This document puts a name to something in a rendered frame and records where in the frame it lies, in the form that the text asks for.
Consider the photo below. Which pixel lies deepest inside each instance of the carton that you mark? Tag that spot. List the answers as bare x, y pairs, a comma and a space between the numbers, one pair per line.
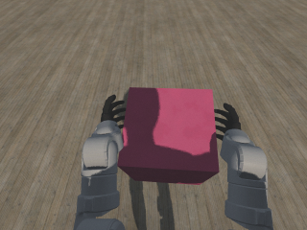
169, 136

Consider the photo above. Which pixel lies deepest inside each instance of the robot left hand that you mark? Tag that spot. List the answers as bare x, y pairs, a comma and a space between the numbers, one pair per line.
108, 112

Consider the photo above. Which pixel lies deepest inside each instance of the left robot forearm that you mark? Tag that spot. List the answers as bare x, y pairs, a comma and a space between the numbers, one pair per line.
99, 193

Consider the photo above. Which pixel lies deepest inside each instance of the right robot forearm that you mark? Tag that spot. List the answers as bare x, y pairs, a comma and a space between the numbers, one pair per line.
247, 177

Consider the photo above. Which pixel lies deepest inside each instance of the left robot upper arm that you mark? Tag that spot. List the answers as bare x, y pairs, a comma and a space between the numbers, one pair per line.
101, 224

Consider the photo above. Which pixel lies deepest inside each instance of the robot right hand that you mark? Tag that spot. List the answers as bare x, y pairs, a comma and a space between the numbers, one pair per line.
232, 121

